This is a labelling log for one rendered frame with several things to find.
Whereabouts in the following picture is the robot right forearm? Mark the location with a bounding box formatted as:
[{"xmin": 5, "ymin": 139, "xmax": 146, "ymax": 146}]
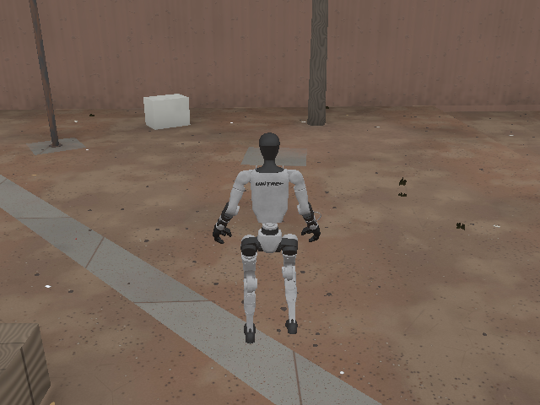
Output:
[{"xmin": 302, "ymin": 202, "xmax": 318, "ymax": 230}]

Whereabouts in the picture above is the left robot shin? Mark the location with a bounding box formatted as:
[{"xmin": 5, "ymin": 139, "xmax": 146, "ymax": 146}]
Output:
[{"xmin": 243, "ymin": 278, "xmax": 256, "ymax": 332}]

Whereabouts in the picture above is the robot left forearm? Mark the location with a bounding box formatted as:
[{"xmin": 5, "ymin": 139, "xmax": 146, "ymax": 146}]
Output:
[{"xmin": 216, "ymin": 202, "xmax": 233, "ymax": 230}]

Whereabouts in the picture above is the robot left upper arm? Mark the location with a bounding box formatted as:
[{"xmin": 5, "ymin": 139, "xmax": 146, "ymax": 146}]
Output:
[{"xmin": 225, "ymin": 170, "xmax": 252, "ymax": 216}]

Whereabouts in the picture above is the robot left hand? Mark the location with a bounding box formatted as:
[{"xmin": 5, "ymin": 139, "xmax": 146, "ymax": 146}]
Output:
[{"xmin": 213, "ymin": 225, "xmax": 232, "ymax": 244}]

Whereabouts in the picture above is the robot right hand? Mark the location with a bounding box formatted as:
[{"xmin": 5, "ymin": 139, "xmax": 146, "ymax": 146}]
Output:
[{"xmin": 301, "ymin": 225, "xmax": 321, "ymax": 242}]

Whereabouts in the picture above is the robot right upper arm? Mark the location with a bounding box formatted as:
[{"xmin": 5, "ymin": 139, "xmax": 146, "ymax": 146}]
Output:
[{"xmin": 287, "ymin": 170, "xmax": 311, "ymax": 215}]

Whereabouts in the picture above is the robot right thigh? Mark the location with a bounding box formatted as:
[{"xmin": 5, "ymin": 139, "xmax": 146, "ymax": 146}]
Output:
[{"xmin": 281, "ymin": 234, "xmax": 298, "ymax": 280}]

